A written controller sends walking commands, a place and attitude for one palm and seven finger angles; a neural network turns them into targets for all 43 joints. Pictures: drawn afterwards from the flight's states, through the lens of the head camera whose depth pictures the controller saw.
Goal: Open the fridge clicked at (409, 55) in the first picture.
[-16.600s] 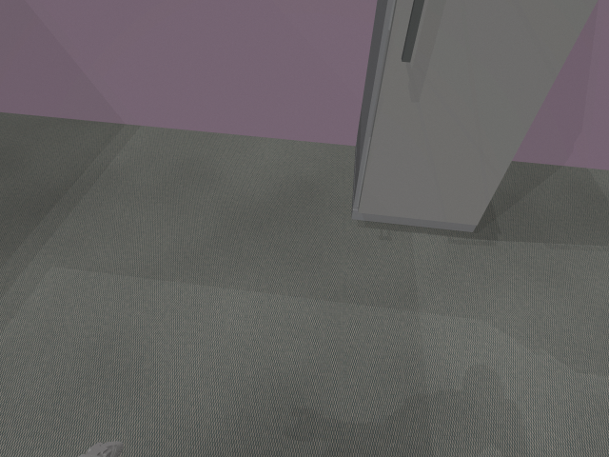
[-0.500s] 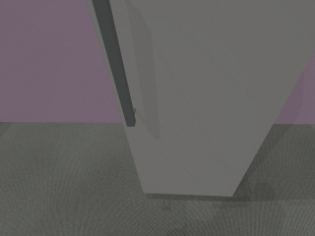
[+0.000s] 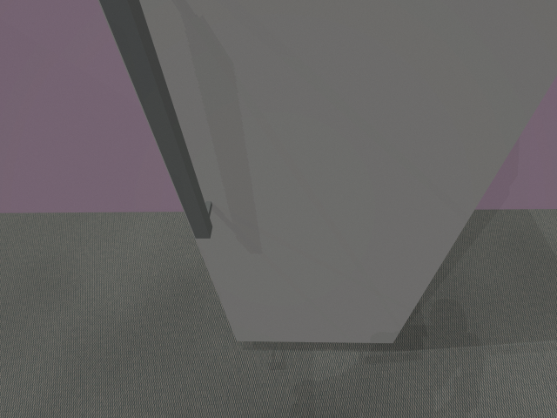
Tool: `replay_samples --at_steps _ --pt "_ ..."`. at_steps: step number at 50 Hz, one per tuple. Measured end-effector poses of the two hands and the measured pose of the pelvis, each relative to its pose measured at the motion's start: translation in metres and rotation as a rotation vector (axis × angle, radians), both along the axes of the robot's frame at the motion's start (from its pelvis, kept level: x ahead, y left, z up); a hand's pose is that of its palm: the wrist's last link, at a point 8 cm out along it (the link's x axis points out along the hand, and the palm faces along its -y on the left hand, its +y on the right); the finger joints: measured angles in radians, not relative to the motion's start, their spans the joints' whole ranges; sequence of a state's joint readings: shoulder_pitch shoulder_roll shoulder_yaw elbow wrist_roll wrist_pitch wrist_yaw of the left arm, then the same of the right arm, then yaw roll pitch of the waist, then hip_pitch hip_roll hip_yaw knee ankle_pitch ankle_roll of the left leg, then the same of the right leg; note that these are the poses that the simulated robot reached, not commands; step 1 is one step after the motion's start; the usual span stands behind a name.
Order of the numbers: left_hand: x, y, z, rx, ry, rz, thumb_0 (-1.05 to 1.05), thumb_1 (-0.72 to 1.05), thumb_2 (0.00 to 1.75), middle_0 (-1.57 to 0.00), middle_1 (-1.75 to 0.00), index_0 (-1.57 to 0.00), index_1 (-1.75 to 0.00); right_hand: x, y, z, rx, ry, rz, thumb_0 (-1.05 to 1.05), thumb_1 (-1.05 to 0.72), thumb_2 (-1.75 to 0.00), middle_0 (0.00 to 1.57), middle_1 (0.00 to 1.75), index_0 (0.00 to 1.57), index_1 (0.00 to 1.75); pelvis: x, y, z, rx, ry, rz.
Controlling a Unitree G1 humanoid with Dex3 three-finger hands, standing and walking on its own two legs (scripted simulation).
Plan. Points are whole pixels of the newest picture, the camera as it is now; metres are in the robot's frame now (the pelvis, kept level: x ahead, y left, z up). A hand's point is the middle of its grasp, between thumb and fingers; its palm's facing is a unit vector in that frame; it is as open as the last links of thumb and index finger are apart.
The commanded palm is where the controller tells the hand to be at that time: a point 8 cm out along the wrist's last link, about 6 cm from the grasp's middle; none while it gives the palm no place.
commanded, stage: come to a stop and stand still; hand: left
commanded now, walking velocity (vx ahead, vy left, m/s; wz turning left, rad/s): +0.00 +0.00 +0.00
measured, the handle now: (171, 118) +0.42 +0.15 +0.23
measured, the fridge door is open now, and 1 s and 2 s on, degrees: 0 0 0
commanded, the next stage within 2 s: look again from close up in 0.60 s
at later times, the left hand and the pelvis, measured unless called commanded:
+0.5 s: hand out of the picture +0.04 +0.15 -0.17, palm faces +0.03 -0.97 -0.23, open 7.3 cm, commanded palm none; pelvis +0.02 -0.03 +0.00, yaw +1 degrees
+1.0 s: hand out of the picture +0.02 +0.14 -0.17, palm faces +0.05 -0.98 -0.21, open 7.3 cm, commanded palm none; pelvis +0.02 -0.04 +0.00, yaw +2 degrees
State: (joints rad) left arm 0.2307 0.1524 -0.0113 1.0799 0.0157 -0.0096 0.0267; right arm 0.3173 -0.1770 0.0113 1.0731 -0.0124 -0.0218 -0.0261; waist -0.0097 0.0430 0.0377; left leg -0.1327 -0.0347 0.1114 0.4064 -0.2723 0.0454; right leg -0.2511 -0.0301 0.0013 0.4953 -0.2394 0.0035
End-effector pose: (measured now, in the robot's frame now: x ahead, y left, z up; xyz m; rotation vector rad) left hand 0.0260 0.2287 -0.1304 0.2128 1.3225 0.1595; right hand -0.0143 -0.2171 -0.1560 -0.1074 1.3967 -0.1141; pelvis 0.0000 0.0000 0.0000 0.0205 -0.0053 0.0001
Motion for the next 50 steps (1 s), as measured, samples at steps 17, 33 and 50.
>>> replay_samples --at_steps 17,33,50 --pt "0.015 -0.021 -0.002 -0.004 0.002 0.027 0.0 0.93 0.9 -0.2 -0.3 -0.2 -0.3 0.035 -0.02 0.002 -0.007 -0.012 0.017 0.01 -0.91 -0.89 0.2 0.3 0.2 0.3 0.019 -0.022 0.001 -0.005 0.003 0.013" --pt "-0.004 -0.038 -0.006 -0.026 0.051 0.058 0.0 0.92 0.9 -0.2 -0.3 -0.2 -0.3 0.042 -0.036 0.005 -0.028 -0.003 0.03 0.01 -0.91 -0.89 0.2 0.3 0.2 0.3 0.024 -0.035 0.002 -0.01 -0.003 0.022" --pt "-0.012 -0.043 -0.008 -0.034 0.05 0.071 0.01 0.92 0.9 -0.2 -0.3 -0.2 -0.3 0.025 -0.032 0.007 -0.016 0.033 0.027 0.01 -0.91 -0.89 0.2 0.3 0.2 0.3 0.019 -0.038 0.003 -0.011 -0.007 0.029"
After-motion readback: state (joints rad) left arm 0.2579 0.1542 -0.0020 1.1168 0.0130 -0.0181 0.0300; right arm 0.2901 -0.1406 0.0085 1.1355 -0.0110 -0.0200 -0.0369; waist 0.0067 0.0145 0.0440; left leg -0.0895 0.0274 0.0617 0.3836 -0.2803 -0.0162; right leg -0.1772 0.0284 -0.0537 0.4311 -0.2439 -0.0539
